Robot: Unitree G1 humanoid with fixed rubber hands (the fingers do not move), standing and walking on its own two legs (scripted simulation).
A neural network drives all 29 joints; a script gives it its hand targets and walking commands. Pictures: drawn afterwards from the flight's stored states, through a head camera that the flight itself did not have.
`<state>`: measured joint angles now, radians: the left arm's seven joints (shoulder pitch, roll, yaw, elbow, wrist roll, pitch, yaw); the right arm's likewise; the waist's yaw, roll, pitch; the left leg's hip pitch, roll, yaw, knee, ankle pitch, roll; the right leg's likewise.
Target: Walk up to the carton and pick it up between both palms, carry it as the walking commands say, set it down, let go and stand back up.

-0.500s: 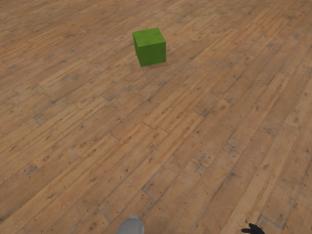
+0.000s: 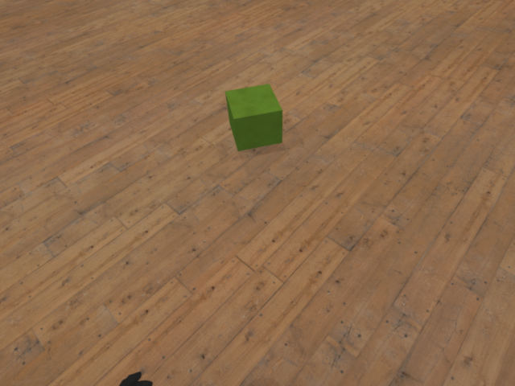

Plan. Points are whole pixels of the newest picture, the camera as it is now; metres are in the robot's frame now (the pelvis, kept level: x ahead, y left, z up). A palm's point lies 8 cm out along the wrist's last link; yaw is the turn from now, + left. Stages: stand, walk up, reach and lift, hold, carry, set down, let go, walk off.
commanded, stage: walk up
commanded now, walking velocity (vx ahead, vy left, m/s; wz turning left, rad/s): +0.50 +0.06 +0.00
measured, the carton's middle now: (253, 117) +1.63 +0.13 -0.64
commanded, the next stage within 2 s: none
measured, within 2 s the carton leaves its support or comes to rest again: neither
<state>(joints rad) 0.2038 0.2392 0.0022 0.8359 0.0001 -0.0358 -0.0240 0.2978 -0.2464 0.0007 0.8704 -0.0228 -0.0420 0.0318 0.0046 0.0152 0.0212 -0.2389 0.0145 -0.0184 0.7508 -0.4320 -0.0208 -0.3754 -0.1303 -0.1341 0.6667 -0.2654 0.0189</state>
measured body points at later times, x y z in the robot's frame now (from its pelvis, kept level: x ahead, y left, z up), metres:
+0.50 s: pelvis +0.22 +0.07 +0.00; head +0.22 +0.10 +0.45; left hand +0.26 +0.33 -0.15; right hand +0.30 -0.17 -0.12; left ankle +0.28 +0.18 -0.72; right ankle +0.09 -0.09 -0.63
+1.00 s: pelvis +0.43 +0.00 +0.01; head +0.46 -0.02 +0.46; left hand +0.45 +0.26 -0.12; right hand +0.50 -0.25 -0.14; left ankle +0.36 +0.16 -0.65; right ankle +0.44 -0.12 -0.72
